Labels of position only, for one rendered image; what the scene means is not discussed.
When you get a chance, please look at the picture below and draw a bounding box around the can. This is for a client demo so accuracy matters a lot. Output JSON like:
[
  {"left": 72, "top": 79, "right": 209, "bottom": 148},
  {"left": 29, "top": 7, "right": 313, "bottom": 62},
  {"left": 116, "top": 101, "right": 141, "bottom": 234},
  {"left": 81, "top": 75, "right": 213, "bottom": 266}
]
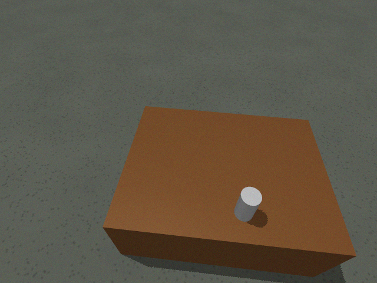
[{"left": 234, "top": 187, "right": 262, "bottom": 222}]

